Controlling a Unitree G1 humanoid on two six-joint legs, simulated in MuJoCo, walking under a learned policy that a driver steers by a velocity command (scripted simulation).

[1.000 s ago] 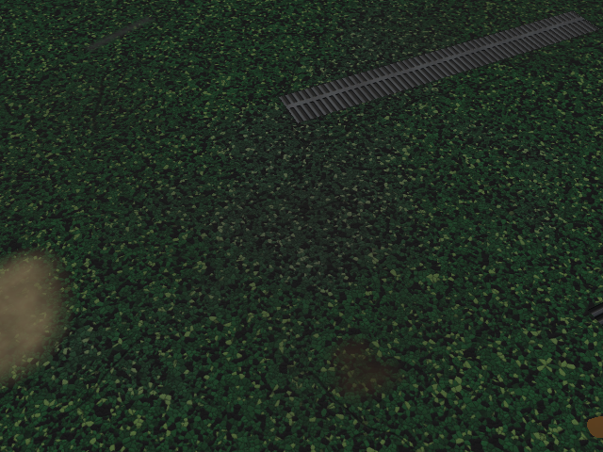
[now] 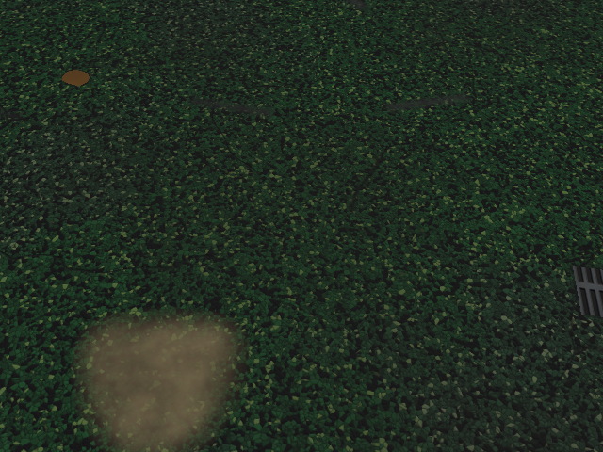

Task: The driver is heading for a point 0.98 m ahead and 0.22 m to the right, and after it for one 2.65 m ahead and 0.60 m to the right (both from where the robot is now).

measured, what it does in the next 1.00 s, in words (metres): walks ahead: right foot, then left foot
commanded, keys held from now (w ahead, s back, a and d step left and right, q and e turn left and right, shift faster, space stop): w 0.44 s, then w+e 0.56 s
